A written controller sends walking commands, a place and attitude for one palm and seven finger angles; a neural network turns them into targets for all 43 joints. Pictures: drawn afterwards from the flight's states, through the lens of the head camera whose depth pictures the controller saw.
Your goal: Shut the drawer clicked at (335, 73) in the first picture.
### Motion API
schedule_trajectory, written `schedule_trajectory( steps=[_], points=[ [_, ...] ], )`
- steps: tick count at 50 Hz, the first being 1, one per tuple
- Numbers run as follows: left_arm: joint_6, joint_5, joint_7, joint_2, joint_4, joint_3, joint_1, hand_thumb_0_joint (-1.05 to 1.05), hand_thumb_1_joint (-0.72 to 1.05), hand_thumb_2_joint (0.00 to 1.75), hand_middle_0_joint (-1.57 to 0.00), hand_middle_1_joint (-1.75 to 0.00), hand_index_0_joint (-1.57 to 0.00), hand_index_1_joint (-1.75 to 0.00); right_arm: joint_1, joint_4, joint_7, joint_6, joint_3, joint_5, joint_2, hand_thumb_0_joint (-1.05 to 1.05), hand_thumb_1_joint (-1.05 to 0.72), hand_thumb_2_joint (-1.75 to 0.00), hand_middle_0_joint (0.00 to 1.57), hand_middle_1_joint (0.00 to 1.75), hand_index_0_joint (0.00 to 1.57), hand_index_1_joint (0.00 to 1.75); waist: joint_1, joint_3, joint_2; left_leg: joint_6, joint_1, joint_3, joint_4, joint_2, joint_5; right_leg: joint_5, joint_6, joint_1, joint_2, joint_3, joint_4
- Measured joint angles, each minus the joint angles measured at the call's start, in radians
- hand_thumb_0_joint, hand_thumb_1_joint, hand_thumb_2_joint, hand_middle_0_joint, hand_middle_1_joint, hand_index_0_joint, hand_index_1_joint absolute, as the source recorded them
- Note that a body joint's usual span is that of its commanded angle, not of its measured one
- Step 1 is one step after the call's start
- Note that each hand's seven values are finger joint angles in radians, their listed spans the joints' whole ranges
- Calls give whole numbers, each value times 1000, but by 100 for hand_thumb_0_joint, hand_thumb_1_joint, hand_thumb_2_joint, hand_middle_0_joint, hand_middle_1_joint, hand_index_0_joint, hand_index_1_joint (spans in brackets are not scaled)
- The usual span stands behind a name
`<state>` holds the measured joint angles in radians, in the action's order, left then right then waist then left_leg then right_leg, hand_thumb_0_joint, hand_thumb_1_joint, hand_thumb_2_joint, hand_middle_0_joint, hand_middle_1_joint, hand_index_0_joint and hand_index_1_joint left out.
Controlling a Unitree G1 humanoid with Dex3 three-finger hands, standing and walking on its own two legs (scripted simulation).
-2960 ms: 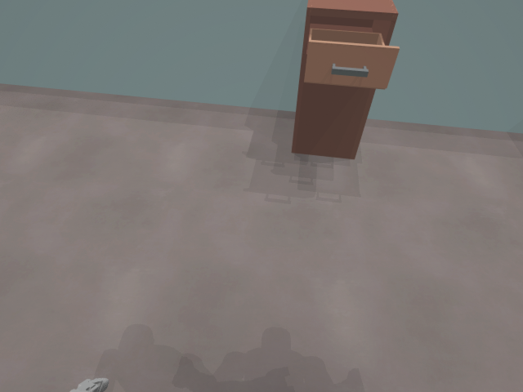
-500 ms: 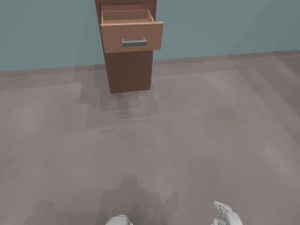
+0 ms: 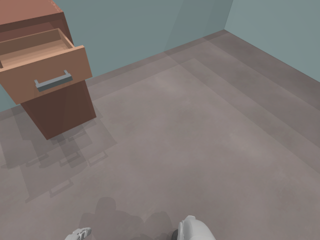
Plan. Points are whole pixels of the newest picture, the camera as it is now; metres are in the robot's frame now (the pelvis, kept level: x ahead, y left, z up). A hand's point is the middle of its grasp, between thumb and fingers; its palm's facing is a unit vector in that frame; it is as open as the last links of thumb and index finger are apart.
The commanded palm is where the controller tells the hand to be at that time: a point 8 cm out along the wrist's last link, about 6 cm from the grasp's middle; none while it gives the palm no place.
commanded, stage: walk to a spot facing it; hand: left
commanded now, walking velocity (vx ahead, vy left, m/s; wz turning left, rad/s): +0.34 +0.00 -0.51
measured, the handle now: (53, 79) +0.72 +0.44 -0.07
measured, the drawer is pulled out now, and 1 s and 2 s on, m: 0.29 0.29 0.29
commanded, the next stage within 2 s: turn to face it in 0.54 s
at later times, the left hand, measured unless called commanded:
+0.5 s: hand (105, 201) +0.26 +0.16 -0.16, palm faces -0.11 -0.96 -0.24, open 7.3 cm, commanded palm none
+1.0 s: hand (126, 143) +0.47 +0.12 -0.16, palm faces -0.18 -0.96 -0.19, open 7.4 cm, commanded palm none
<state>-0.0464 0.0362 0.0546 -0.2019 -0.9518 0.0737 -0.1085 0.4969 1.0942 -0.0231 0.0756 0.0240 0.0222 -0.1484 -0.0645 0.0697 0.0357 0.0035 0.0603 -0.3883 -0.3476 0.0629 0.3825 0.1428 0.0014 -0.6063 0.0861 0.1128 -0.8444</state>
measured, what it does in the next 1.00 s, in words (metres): walks ahead: right foot, then left foot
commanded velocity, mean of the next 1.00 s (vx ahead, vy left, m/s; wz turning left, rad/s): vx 0.18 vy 0.00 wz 0.00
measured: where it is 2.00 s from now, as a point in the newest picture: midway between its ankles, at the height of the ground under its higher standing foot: (162, 213)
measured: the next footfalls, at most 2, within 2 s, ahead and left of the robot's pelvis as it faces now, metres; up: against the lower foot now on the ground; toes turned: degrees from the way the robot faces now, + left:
right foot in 0.12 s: +0.20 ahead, -0.11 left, +0.00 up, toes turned -13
left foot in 0.62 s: +0.40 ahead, +0.07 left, +0.00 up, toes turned -6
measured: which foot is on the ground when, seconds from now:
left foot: down 0.00-0.14, up 0.16-0.60, down 0.62-1.00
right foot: up 0.00-0.10, down 0.12-0.64, up 0.66-1.00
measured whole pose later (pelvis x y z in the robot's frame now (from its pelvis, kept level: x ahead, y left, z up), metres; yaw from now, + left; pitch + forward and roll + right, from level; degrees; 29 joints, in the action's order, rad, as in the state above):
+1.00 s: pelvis +0.33 -0.04 +0.00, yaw -11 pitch +0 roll +0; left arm -0.02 0.01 -0.01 -0.17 -0.98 0.06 -0.14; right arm 0.33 1.05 -0.01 -0.01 0.04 0.02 -0.17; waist -0.05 0.04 0.02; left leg 0.01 -0.24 -0.08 -0.48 0.03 0.24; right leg 0.36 0.06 -0.36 0.06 0.06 -0.72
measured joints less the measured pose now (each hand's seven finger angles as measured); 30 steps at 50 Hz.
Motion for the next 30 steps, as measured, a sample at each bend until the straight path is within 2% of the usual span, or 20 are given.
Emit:
schedule_trajectory(
  steps=[4,6,7,9,10,12,15,20,25,30],
  points=[
    [18,-3,0,24,17,-14,43,0,91,90,-20,-30,-19,-30,30,18,6,-13,-5,2,19,0,-91,-90,20,30,20,29,-20,25,-24,-43,40,-39,-62,43,81,84,-52,76,-51,48,137],
    [44,-1,0,25,27,-18,42,0,91,90,-20,-30,-19,-30,47,26,13,-24,-7,-2,32,0,-90,-90,20,30,20,29,-13,26,-23,-56,17,-47,-215,86,128,83,-84,156,-81,70,217],
    [61,-1,-2,22,31,-18,37,0,91,90,-20,-30,-19,-30,48,27,18,-33,-8,-8,38,1,-90,-90,20,30,20,29,-1,24,-17,-51,-34,-21,-368,115,107,33,-114,168,-89,71,219],
    [80,-15,-16,19,30,-16,23,0,91,90,-20,-30,-20,-30,4,21,21,-53,-6,-18,42,1,-90,-90,20,30,20,29,9,36,-11,-46,-194,139,-742,115,124,80,-137,172,-106,55,156],
    [80,-21,-22,18,24,-16,11,0,91,90,-20,-30,-20,-30,-27,13,21,-58,-2,-19,40,1,-90,-90,20,30,20,29,10,41,-11,-41,-267,205,-872,105,98,104,-136,197,-115,49,160],
    [77,-26,-33,17,5,-18,-25,0,90,90,-20,-30,-20,-30,-90,-18,20,-60,5,-15,33,1,-90,-90,20,30,20,29,13,31,-15,-38,-396,282,-982,101,26,113,-123,252,-133,30,212],
    [86,-25,-54,8,-23,-3,-78,-1,93,90,-21,-30,-20,-30,-182,-76,16,-53,15,-5,14,1,-91,-90,20,30,20,29,22,0,-31,-44,-540,334,-930,115,-41,90,-119,320,-153,2,307],
    [92,-14,-52,-3,-59,-3,-153,-1,93,90,-21,-30,-20,-30,-296,-143,20,-49,31,2,-30,1,-92,-90,20,30,20,29,45,-45,-58,-62,-646,343,-718,121,-134,91,-108,395,-158,-40,395],
    [99,-13,-51,-1,-71,-10,-214,0,92,90,-20,-30,-20,-30,-357,-159,35,-50,27,3,-48,0,-92,-90,20,30,20,29,92,-56,-54,-65,-612,328,-491,91,-163,130,-88,458,-155,-67,423],
    [90,-14,-50,12,-87,-15,-276,0,91,90,-20,-30,-20,-30,-396,-161,37,-44,13,-2,-39,0,-91,-90,20,30,20,29,137,-48,-33,-48,-484,294,-281,31,-143,207,-57,503,-149,-104,388]
  ],
)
